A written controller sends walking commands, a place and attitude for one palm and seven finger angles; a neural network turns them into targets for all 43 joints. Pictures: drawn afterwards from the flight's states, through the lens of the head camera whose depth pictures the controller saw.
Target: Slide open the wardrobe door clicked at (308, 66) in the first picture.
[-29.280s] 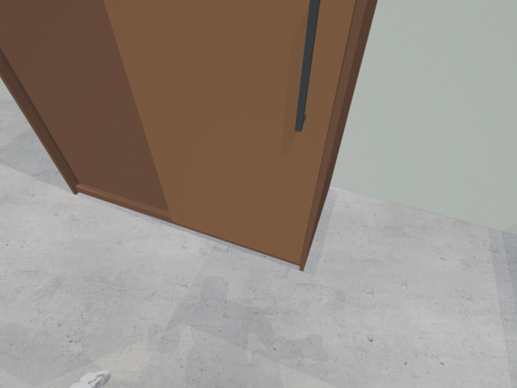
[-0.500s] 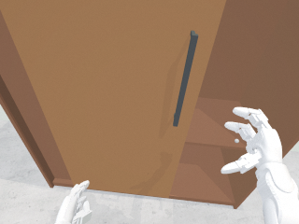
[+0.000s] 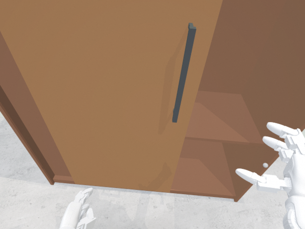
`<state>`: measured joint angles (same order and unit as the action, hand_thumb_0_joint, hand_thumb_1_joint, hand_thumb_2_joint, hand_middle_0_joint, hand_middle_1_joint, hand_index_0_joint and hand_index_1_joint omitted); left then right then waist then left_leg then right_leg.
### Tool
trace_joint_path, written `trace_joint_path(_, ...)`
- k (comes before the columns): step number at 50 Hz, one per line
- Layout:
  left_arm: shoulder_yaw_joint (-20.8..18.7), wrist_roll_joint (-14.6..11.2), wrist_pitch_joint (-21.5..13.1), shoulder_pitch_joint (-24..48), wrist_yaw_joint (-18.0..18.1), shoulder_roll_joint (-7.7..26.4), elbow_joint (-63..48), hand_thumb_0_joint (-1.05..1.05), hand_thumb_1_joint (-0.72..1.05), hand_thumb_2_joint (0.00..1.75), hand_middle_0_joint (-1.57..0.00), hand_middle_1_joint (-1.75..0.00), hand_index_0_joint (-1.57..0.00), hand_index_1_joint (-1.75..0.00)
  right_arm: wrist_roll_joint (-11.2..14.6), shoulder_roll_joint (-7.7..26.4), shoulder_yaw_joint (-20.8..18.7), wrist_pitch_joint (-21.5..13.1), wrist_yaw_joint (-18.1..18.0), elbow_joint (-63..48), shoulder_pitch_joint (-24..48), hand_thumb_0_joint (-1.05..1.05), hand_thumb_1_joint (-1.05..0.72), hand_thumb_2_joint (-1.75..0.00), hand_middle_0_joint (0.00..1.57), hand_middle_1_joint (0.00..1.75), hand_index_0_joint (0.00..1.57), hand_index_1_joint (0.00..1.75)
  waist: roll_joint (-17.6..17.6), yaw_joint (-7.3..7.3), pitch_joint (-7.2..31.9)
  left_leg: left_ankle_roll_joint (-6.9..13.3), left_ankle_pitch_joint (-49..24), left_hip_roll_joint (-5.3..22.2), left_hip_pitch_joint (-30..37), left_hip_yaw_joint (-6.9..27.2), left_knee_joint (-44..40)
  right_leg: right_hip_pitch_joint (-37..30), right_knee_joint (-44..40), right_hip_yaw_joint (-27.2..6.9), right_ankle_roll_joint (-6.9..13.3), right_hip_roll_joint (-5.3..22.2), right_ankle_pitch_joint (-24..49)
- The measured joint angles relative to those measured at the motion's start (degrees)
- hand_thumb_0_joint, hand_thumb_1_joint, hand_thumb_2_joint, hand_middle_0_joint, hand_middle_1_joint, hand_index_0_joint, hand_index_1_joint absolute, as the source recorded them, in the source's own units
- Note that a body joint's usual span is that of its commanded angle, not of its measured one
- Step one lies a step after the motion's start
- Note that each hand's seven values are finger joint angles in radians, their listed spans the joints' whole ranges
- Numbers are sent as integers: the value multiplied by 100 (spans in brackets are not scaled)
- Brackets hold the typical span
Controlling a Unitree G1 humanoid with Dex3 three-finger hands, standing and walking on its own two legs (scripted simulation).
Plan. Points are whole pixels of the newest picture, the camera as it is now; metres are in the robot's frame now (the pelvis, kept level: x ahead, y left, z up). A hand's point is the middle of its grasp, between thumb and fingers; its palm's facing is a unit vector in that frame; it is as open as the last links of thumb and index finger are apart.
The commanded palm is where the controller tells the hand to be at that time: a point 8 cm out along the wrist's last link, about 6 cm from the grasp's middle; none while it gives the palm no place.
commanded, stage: draw the hand back to the body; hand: right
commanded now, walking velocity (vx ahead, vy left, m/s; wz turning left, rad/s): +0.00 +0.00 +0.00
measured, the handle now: (181, 80) +0.52 -0.09 +0.16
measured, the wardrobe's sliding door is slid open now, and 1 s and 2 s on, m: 0.44 0.44 0.44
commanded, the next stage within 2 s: step back with the hand held close in 0.74 s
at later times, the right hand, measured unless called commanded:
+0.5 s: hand (296, 172) +0.19 -0.28 +0.16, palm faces +0.48 +0.80 -0.36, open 7.8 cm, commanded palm +0.15 -0.31 +0.17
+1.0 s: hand (294, 162) +0.21 -0.28 +0.17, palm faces +0.46 +0.79 -0.39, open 7.5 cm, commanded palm +0.15 -0.31 +0.17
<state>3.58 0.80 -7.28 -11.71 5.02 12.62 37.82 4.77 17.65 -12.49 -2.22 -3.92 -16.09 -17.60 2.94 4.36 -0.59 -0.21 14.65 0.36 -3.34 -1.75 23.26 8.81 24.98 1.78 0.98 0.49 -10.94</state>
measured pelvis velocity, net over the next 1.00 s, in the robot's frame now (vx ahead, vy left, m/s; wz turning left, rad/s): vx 0.01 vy -0.01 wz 0.01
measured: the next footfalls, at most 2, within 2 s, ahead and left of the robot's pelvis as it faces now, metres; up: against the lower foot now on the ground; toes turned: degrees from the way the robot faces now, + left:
left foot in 1.90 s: -0.18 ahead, +0.07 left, +0.00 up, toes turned +1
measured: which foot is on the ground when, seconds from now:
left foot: down 0.00-1.00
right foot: down 0.00-1.00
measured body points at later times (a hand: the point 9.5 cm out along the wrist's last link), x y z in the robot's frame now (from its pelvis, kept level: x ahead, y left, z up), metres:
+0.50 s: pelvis +0.02 -0.01 +0.00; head -0.02 +0.00 +0.45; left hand +0.21 +0.21 -0.07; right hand +0.16 -0.32 +0.18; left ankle -0.02 +0.12 -0.74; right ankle +0.04 -0.11 -0.74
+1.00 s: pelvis +0.01 -0.01 +0.00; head +0.00 +0.00 +0.45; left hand +0.20 +0.22 -0.08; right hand +0.18 -0.32 +0.19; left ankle -0.02 +0.12 -0.74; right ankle +0.04 -0.11 -0.74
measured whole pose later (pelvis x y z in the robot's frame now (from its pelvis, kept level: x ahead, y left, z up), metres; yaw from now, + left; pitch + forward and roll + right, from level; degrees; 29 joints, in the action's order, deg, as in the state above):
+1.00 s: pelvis +0.01 -0.01 +0.00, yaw +1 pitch -2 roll +2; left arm 1.3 0.9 -4.5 -10.4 4.5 13.7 36.1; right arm 3.3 20.6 -22.1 -6.9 -5.6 -21.3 -23.7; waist 2.9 3.3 0.1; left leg -1.2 13.4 0.1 -5.0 -1.3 20.5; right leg 12.2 26.4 2.2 1.8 0.8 -12.1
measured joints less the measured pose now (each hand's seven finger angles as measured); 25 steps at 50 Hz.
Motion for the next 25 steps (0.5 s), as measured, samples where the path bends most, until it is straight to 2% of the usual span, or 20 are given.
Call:
trace_joint_path(11,-165,5,-2,-50,-15,64,73,2,90,90,-20,-30,-20,-30,-28,146,-414,-304,-53,-250,-476,0,-33,-63,23,64,22,63,-3,-42,31,-52,-29,38,173,76,-175,-179,-134,80,44,-35,-21)
trace_joint_path(21,-258,16,-48,-3,-31,94,-34,2,90,90,-20,-30,-20,-30,-39,222,-704,-253,-85,-499,-941,1,-68,-80,22,43,21,42,-32,47,79,-81,-13,57,216,91,-238,-184,-112,97,70,-53,-89)
trace_joint_path(25,-250,7,-55,34,-30,90,-30,2,90,90,-20,-30,-20,-30,-55,178,-712,-232,-123,-513,-859,1,-78,-85,22,37,21,36,-33,104,69,-94,3,77,240,58,-237,-186,-90,67,82,-76,-104)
